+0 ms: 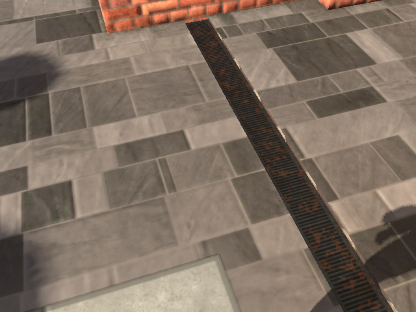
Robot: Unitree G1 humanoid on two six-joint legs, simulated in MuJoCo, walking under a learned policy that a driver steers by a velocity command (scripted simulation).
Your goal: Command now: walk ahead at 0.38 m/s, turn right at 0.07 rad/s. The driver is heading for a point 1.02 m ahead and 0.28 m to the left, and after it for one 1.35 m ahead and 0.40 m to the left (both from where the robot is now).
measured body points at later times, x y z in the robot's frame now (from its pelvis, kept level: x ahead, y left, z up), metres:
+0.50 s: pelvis +0.21 +0.03 -0.01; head +0.25 +0.04 +0.44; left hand +0.45 +0.25 -0.09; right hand +0.18 -0.24 -0.14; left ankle +0.07 +0.13 -0.75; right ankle +0.40 -0.11 -0.71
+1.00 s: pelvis +0.50 +0.00 -0.01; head +0.52 +0.01 +0.44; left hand +0.49 +0.29 -0.13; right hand +0.70 -0.22 -0.11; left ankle +0.66 +0.19 -0.70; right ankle +0.41 -0.10 -0.75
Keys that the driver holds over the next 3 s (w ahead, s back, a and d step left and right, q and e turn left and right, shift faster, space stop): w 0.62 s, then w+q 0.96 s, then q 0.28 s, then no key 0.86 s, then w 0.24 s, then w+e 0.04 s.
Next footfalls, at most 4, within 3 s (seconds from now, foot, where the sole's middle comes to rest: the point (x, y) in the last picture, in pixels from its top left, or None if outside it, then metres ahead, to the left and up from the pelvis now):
0.10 left None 0.11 0.13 -0.78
0.60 right None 0.45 -0.10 -0.78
1.14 left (180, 253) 0.72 0.17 -0.78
1.60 right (208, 179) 1.06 0.09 -0.78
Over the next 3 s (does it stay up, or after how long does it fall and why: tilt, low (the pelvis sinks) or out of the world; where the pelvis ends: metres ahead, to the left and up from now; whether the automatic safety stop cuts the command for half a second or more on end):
stays up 1.04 0.27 -0.02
